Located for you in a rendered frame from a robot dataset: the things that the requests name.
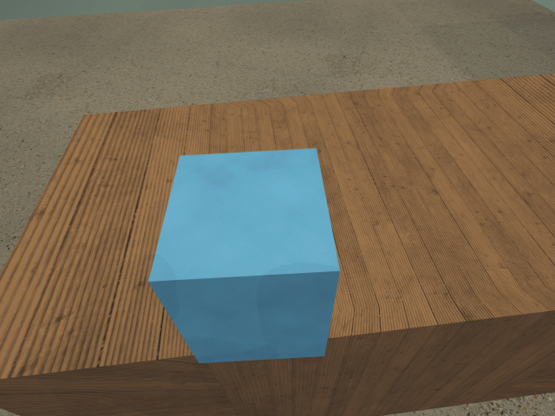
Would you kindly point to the carton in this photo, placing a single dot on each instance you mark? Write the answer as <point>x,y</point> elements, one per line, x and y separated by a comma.
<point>246,263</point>

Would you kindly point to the pedestal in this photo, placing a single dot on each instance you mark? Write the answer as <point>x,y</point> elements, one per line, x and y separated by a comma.
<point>442,206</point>

